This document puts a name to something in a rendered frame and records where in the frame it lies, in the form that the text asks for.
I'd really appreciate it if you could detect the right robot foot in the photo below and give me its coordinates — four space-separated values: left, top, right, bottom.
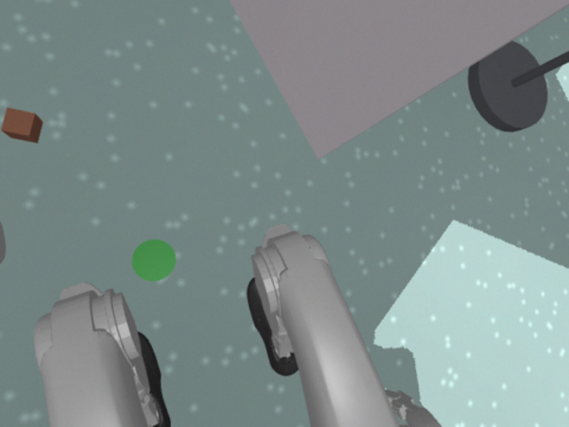
247 278 299 376

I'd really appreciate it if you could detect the floor lamp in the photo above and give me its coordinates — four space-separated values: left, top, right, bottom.
468 41 569 133

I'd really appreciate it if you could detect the left robot foot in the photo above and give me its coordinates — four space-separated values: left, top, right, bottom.
138 332 171 427

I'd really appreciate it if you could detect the right robot hand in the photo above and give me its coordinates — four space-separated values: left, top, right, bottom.
385 390 442 427

